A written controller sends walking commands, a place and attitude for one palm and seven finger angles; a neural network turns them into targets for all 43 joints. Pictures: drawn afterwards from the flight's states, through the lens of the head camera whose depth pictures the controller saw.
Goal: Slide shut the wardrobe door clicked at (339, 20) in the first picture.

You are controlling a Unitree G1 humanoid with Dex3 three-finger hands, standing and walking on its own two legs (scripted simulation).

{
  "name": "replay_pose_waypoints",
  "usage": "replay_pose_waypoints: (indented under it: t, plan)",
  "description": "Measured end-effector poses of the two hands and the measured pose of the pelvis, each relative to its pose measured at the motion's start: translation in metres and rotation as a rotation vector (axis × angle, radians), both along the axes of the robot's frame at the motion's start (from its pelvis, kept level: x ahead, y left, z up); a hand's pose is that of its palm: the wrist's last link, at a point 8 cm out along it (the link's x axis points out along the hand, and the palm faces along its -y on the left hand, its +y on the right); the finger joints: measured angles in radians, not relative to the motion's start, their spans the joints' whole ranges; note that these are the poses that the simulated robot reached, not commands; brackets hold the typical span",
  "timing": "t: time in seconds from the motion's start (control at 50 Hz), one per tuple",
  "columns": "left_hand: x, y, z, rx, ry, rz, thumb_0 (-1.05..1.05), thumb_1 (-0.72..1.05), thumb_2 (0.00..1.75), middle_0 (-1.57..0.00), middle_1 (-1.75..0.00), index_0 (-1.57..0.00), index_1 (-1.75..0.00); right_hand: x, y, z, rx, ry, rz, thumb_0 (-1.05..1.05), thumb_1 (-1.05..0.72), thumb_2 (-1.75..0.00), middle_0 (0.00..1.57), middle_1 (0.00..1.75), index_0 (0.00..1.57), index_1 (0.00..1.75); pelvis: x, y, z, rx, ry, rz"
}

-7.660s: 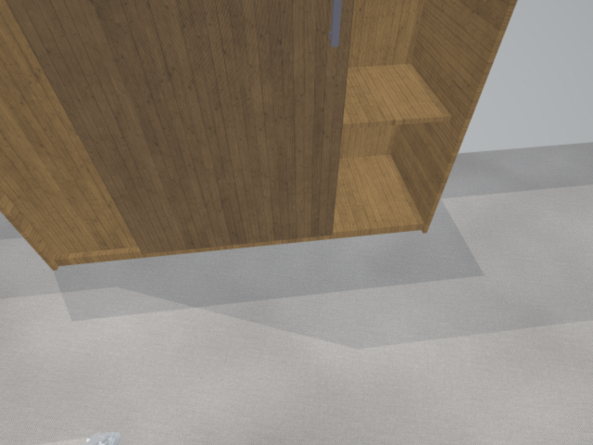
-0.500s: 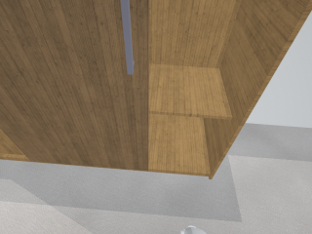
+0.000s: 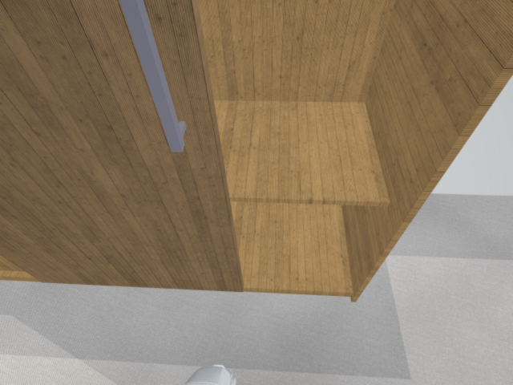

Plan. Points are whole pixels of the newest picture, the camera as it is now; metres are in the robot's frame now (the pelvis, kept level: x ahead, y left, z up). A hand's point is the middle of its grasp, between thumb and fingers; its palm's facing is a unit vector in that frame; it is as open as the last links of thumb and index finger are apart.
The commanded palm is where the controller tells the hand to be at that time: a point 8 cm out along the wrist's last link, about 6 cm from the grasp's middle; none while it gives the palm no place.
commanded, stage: come to a stop and stand still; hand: left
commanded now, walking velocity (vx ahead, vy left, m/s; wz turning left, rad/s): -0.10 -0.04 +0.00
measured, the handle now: (160, 73) +0.48 +0.17 +0.23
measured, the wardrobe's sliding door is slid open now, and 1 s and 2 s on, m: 0.42 0.42 0.42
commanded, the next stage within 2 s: look again from close up in 1.92 s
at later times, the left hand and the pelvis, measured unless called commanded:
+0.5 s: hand out of the picture -0.03 +0.24 -0.17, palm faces +0.01 -0.98 -0.20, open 7.3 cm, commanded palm none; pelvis -0.02 +0.04 +0.01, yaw -2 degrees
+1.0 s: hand out of the picture -0.04 +0.11 -0.17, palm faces +0.03 -0.98 -0.18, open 7.3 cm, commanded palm none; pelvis -0.03 -0.04 +0.00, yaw -1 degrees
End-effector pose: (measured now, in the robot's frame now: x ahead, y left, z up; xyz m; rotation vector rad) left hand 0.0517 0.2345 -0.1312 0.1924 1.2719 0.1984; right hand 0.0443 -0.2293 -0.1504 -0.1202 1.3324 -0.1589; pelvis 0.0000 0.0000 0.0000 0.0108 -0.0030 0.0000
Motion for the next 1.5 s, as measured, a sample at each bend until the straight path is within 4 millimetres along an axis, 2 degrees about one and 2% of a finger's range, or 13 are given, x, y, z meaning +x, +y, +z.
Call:
replay_pose_waypoints:
  t: [0.08,0.16,0.3,0.38,0.44,0.56,0.68,0.74,0.82,0.98,1.16,1.34,1.5]
  plan:
    - [-0.010,0.018,-0.008,-0.011,0.016,0.019,0.00,0.92,0.90,-0.21,-0.30,-0.21,-0.30,0.030,0.009,0.009,-0.034,-0.076,0.029,0.00,-0.92,-0.90,0.19,0.30,0.20,0.30,-0.002,0.015,-0.002,-0.009,-0.001,0.001]
    - [-0.020,0.040,-0.025,-0.036,0.028,0.036,0.00,0.91,0.90,-0.21,-0.30,-0.21,-0.30,0.040,0.025,0.017,-0.072,-0.141,0.051,0.00,-0.92,-0.90,0.19,0.30,0.20,0.30,-0.005,0.033,-0.010,-0.025,-0.007,0.005]
    - [-0.047,0.059,-0.019,-0.067,0.094,0.049,0.00,0.91,0.90,-0.20,-0.30,-0.20,-0.30,0.022,0.053,0.036,-0.089,-0.118,0.061,0.00,-0.92,-0.90,0.20,0.30,0.20,0.30,-0.010,0.048,0.006,-0.037,0.008,-0.009]
    - [-0.067,0.062,-0.016,-0.070,0.160,0.040,0.00,0.91,0.90,-0.20,-0.30,-0.20,-0.30,0.006,0.053,0.040,-0.101,-0.108,0.024,0.00,-0.93,-0.90,0.20,0.30,0.21,0.30,-0.011,0.051,0.011,-0.037,0.022,-0.025]
    - [-0.077,0.061,-0.013,-0.065,0.200,0.030,0.00,0.91,0.90,-0.20,-0.30,-0.20,-0.30,-0.013,0.048,0.040,-0.107,-0.082,-0.007,0.00,-0.93,-0.90,0.20,0.30,0.21,0.30,-0.013,0.049,0.012,-0.037,0.024,-0.033]
    - [-0.076,0.045,-0.008,-0.049,0.201,-0.009,0.00,0.91,0.90,-0.20,-0.30,-0.20,-0.30,-0.069,0.030,0.030,-0.083,0.026,-0.068,0.00,-0.92,-0.90,0.20,0.30,0.21,0.30,-0.024,0.034,0.012,-0.027,0.016,-0.038]
    - [-0.065,0.008,-0.006,-0.015,0.115,-0.040,0.00,0.91,0.90,-0.20,-0.30,-0.20,-0.30,-0.123,0.007,0.005,-0.016,0.133,-0.113,0.00,-0.91,-0.90,0.20,0.30,0.20,0.30,-0.035,0.004,0.002,0.015,0.002,-0.032]
    - [-0.065,-0.015,0.001,-0.021,0.085,-0.040,0.00,0.91,0.90,-0.20,-0.30,-0.20,-0.30,-0.138,0.001,-0.001,0.020,0.173,-0.109,0.00,-0.91,-0.90,0.20,0.30,0.20,0.30,-0.035,-0.007,0.004,0.003,-0.011,-0.022]
    - [-0.071,-0.034,0.000,-0.022,0.089,-0.035,0.01,0.93,0.90,-0.20,-0.30,-0.20,-0.30,-0.145,-0.003,-0.004,0.046,0.181,-0.104,0.01,-0.91,-0.90,0.19,0.30,0.20,0.30,-0.033,-0.023,0.004,-0.006,-0.021,-0.025]
    - [-0.092,-0.068,-0.008,-0.071,0.147,0.014,0.01,0.93,0.90,-0.20,-0.30,-0.21,-0.30,-0.135,-0.008,-0.003,0.064,0.194,-0.083,0.00,-0.91,-0.90,0.19,0.30,0.20,0.30,-0.027,-0.042,0.003,-0.009,-0.023,-0.011]
    - [-0.108,-0.091,-0.012,-0.116,0.208,0.069,0.00,0.91,0.90,-0.20,-0.30,-0.21,-0.30,-0.094,-0.018,-0.002,0.035,0.149,-0.045,0.00,-0.91,-0.90,0.19,0.30,0.20,0.30,-0.014,-0.046,0.002,-0.006,-0.016,-0.004]
    - [-0.105,-0.081,-0.014,-0.115,0.215,0.082,0.00,0.91,0.90,-0.20,-0.30,-0.21,-0.30,-0.050,-0.027,0.002,-0.017,0.070,-0.016,0.01,-0.93,-0.90,0.19,0.30,0.20,0.30,-0.004,-0.038,0.002,-0.004,-0.026,-0.005]
    - [-0.089,-0.055,-0.013,-0.084,0.194,0.061,0.00,0.91,0.90,-0.20,-0.30,-0.20,-0.30,-0.034,-0.021,0.006,-0.030,0.037,-0.007,0.01,-0.93,-0.90,0.19,0.30,0.20,0.30,0.000,-0.027,0.003,-0.002,-0.026,-0.010]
